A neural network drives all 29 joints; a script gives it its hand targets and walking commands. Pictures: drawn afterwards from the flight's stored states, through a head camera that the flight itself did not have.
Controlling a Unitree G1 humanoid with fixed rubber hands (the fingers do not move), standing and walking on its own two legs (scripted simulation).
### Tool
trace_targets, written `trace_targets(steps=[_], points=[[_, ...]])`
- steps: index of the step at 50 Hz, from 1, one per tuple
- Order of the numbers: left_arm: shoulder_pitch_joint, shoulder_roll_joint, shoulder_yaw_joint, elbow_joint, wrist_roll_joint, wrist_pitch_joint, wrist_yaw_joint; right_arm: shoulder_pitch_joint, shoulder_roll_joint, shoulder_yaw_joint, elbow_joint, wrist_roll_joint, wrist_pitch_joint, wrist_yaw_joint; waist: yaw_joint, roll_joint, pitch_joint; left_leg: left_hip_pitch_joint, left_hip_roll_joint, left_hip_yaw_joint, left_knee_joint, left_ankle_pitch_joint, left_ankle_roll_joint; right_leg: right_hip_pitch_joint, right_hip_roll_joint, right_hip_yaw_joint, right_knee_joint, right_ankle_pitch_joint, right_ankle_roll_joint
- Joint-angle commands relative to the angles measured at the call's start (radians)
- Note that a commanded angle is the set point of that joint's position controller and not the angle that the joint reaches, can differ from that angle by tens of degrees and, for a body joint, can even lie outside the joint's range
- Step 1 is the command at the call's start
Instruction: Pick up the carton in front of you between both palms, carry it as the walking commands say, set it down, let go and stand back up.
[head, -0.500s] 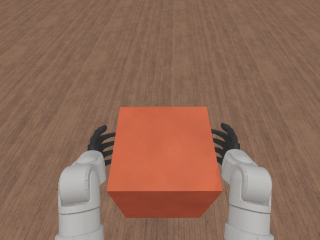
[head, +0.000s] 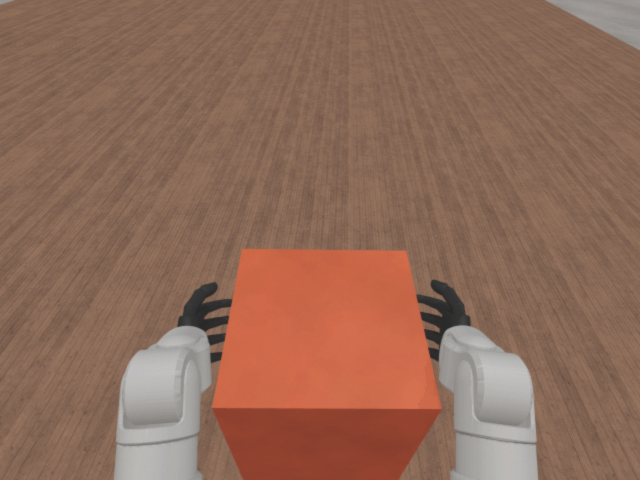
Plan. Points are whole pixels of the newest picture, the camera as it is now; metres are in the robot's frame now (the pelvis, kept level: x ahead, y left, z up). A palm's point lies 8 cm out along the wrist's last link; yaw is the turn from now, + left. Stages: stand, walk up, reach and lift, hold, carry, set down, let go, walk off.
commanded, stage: carry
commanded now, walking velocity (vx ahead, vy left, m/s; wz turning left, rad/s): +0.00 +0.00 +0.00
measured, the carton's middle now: (322, 369) +0.28 +0.00 +0.01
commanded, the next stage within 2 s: none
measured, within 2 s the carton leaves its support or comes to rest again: neither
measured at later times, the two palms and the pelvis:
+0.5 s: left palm (221, 249) +0.39 +0.14 +0.11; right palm (436, 249) +0.41 -0.15 +0.11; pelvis +0.14 -0.01 +0.02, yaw +1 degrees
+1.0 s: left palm (237, 245) +0.42 +0.13 +0.09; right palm (437, 245) +0.45 -0.17 +0.09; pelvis +0.18 -0.03 +0.00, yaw +3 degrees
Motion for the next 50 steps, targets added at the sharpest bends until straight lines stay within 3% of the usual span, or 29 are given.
trace_targets(steps=[1, 3, 5, 7, 12, 15, 19, 21, 24, 25, 27, 28, 30, 31, 32, 33, 34, 35, 36, 37, 39, 40, 41, 42, 43, 44, 45, 47, 50], points=[[-0.532, -0.975, -0.744, -0.074, -0.434, -0.051, -0.263, -0.422, 0.978, 0.712, -0.061, 0.452, 0.027, 0.291, 0.002, 0.167, -0.262, 0.377, 0.211, -0.22, -0.187, 0.456, 0.02, -0.045, 0.014, -0.046, -0.31, 0.2, 0.015], [-0.507, -0.984, -0.735, -0.088, -0.417, -0.066, -0.255, -0.422, 0.989, 0.726, -0.08, 0.462, 0.018, 0.299, -0.001, 0.123, -0.292, 0.344, 0.171, -0.15, -0.131, 0.423, -0.036, 0.071, -0.02, -0.033, -0.377, 0.417, 0.016], [-0.512, -0.989, -0.733, -0.117, -0.412, -0.076, -0.25, -0.45, 0.977, 0.733, -0.113, 0.472, 0.015, 0.3, -0.002, 0.068, -0.297, 0.325, 0.146, -0.139, -0.095, 0.371, -0.07, 0.112, -0.089, 0.037, -0.36, 0.551, -0.007], [-0.531, -0.972, -0.73, -0.144, -0.419, -0.068, -0.247, -0.453, 0.952, 0.733, -0.132, 0.472, 0.021, 0.294, -0.005, 0.053, -0.29, 0.31, 0.121, -0.114, -0.069, 0.33, -0.069, 0.109, -0.116, 0.045, -0.323, 0.688, -0.015], [-0.414, -0.923, -0.689, -0.042, -0.39, -0.038, -0.25, -0.366, 0.898, 0.707, -0.059, 0.436, 0.054, 0.282, 0.002, 0.0, -0.278, 0.288, 0.115, -0.122, 0.024, 0.602, -0.075, 0.159, -0.109, 0.019, -0.236, 0.991, -0.012], [-0.419, -0.925, -0.678, -0.001, -0.377, -0.04, -0.259, -0.379, 0.906, 0.709, -0.024, 0.427, 0.053, 0.286, 0.002, -0.02, -0.258, 0.245, 0.088, -0.098, 0.052, 0.581, -0.082, 0.163, -0.099, 0.013, -0.207, 1.084, -0.016], [-0.534, -0.966, -0.709, -0.075, -0.416, -0.059, -0.264, -0.465, 0.948, 0.735, -0.076, 0.452, 0.035, 0.286, 0.001, -0.018, -0.208, 0.251, 0.054, -0.063, -0.001, 0.502, -0.094, 0.129, -0.074, -0.011, -0.217, 1.035, -0.013], [-0.56, -0.969, -0.721, -0.112, -0.437, -0.059, -0.261, -0.474, 0.949, 0.732, -0.098, 0.456, 0.034, 0.279, 0.001, 0.025, -0.197, 0.327, 0.059, -0.068, -0.023, 0.61, -0.09, 0.073, -0.05, -0.034, -0.231, 0.903, -0.001], [-0.516, -0.947, -0.722, -0.111, -0.44, -0.047, -0.255, -0.41, 0.928, 0.708, -0.083, 0.441, 0.043, 0.271, -0.002, 0.133, -0.207, 0.507, 0.092, -0.097, 0.026, 0.911, -0.061, -0.043, -0.012, -0.077, -0.32, 0.643, 0.014], [-0.495, -0.939, -0.719, -0.1, -0.435, -0.042, -0.255, -0.386, 0.921, 0.701, -0.071, 0.433, 0.046, 0.269, -0.003, 0.144, -0.212, 0.522, 0.096, -0.103, 0.047, 0.939, -0.055, -0.038, -0.006, -0.081, -0.356, 0.632, 0.015], [-0.465, -0.929, -0.712, -0.081, -0.425, -0.037, -0.258, -0.359, 0.918, 0.698, -0.057, 0.424, 0.049, 0.269, -0.004, 0.097, -0.22, 0.44, 0.073, -0.088, 0.082, 0.843, -0.059, 0.075, -0.012, -0.076, -0.381, 0.813, 0.014], [-0.461, -0.929, -0.709, -0.075, -0.421, -0.037, -0.26, -0.356, 0.921, 0.703, -0.054, 0.423, 0.049, 0.269, -0.003, 0.036, -0.22, 0.335, 0.046, -0.062, 0.1, 0.691, -0.066, 0.185, -0.027, -0.063, -0.365, 1.007, 0.007], [-0.456, -0.935, -0.706, -0.072, -0.419, -0.043, -0.265, -0.382, 0.939, 0.725, -0.075, 0.429, 0.044, 0.27, 0.006, -0.161, -0.196, -0.026, -0.028, 0.003, 0.036, 0.164, -0.093, 0.514, -0.098, -0.001, -0.226, 1.543, -0.048], [-0.458, -0.947, -0.71, -0.079, -0.42, -0.047, -0.267, -0.398, 0.948, 0.734, -0.094, 0.433, 0.041, 0.27, 0.014, -0.217, -0.18, -0.129, -0.064, 0.01, -0.038, -0.091, -0.094, 0.595, -0.131, 0.03, -0.19, 1.661, -0.089], [-0.464, -0.956, -0.708, -0.092, -0.42, -0.052, -0.266, -0.416, 0.955, 0.742, -0.114, 0.439, 0.037, 0.271, 0.012, -0.189, -0.181, -0.058, -0.07, 0.009, -0.145, -0.095, -0.085, 0.539, -0.126, 0.028, -0.167, 1.641, -0.094], [-0.468, -0.961, -0.705, -0.107, -0.419, -0.058, -0.263, -0.438, 0.963, 0.749, -0.137, 0.45, 0.034, 0.272, 0.001, -0.149, -0.206, 0.108, -0.066, 0.007, -0.277, 0.081, -0.084, 0.431, -0.099, -0.007, -0.116, 1.543, -0.076], [-0.485, -0.969, -0.706, -0.135, -0.42, -0.063, -0.26, -0.448, 0.966, 0.753, -0.157, 0.456, 0.032, 0.274, -0.008, -0.08, -0.236, 0.332, -0.04, -0.022, -0.298, 0.355, -0.083, 0.248, -0.06, -0.04, -0.044, 1.281, -0.052], [-0.497, -0.973, -0.716, -0.154, -0.422, -0.065, -0.258, -0.437, 0.951, 0.747, -0.158, 0.453, 0.03, 0.275, -0.02, 0.092, -0.246, 0.651, 0.06, -0.095, -0.157, 0.892, -0.049, -0.092, -0.01, -0.092, 0.052, 0.743, -0.017], [-0.5, -0.976, -0.732, -0.17, -0.424, -0.062, -0.256, -0.414, 0.947, 0.742, -0.146, 0.449, 0.029, 0.274, -0.029, 0.274, -0.209, 0.824, 0.185, -0.214, -0.045, 1.34, 0.061, -0.372, 0.067, -0.095, 0.105, 0.01, -0.01], [-0.478, -0.969, -0.737, -0.161, -0.423, -0.058, -0.255, -0.389, 0.936, 0.733, -0.135, 0.44, 0.032, 0.273, -0.022, 0.234, -0.221, 0.748, 0.248, -0.242, -0.042, 1.29, 0.097, -0.328, 0.029, 0.0, 0.05, -0.075, -0.028], [-0.459, -0.964, -0.73, -0.135, -0.418, -0.056, -0.254, -0.382, 0.944, 0.725, -0.136, 0.443, 0.034, 0.273, -0.02, 0.158, -0.212, 0.694, 0.213, -0.205, -0.045, 0.989, 0.068, -0.289, 0.012, 0.0, -0.218, 0.019, -0.044], [-0.445, -0.959, -0.732, -0.128, -0.411, -0.054, -0.252, -0.376, 0.94, 0.728, -0.132, 0.446, 0.035, 0.275, -0.015, 0.148, -0.224, 0.608, 0.176, -0.154, -0.042, 0.894, 0.043, -0.163, 0.014, -0.02, -0.336, 0.178, -0.041], [-0.441, -0.953, -0.729, -0.129, -0.403, -0.056, -0.252, -0.369, 0.926, 0.726, -0.131, 0.445, 0.035, 0.28, -0.003, 0.144, -0.238, 0.495, 0.149, -0.104, -0.025, 0.765, -0.004, 0.01, 0.011, -0.044, -0.41, 0.437, -0.035], [-0.431, -0.946, -0.719, -0.126, -0.397, -0.056, -0.252, -0.359, 0.917, 0.719, -0.126, 0.434, 0.034, 0.285, -0.003, 0.122, -0.248, 0.377, 0.135, -0.1, -0.01, 0.523, -0.04, 0.128, -0.025, -0.023, -0.354, 0.585, -0.04], [-0.43, -0.941, -0.711, -0.119, -0.396, -0.057, -0.255, -0.357, 0.917, 0.721, -0.118, 0.429, 0.036, 0.286, -0.006, 0.06, -0.257, 0.285, 0.104, -0.096, 0.022, 0.24, -0.069, 0.178, -0.103, 0.058, -0.292, 0.859, -0.08], [-0.455, -0.948, -0.716, -0.125, -0.4, -0.058, -0.259, -0.367, 0.934, 0.733, -0.113, 0.433, 0.038, 0.288, -0.013, 0.002, -0.251, 0.253, 0.068, -0.113, 0.011, 0.02, -0.076, 0.166, -0.135, 0.098, -0.271, 1.035, -0.123], [-0.489, -0.953, -0.721, -0.128, -0.409, -0.056, -0.263, -0.383, 0.939, 0.73, -0.106, 0.433, 0.039, 0.288, -0.014, -0.026, -0.22, 0.226, 0.042, -0.12, -0.011, -0.097, -0.077, 0.132, -0.145, 0.119, -0.269, 1.015, -0.136], [-0.514, -0.952, -0.708, -0.1, -0.401, -0.054, -0.265, -0.437, 0.94, 0.732, -0.115, 0.433, 0.042, 0.288, -0.01, -0.031, -0.132, 0.212, 0.046, -0.13, -0.067, -0.068, -0.067, 0.06, -0.134, 0.119, -0.289, 0.739, -0.092], [-0.458, -0.965, -0.701, -0.071, -0.407, -0.056, -0.27, -0.415, 0.939, 0.734, -0.096, 0.439, 0.041, 0.291, -0.005, 0.011, -0.159, 0.267, 0.1, -0.137, -0.01, 0.14, -0.074, 0.032, -0.095, 0.077, -0.27, 0.757, -0.079]])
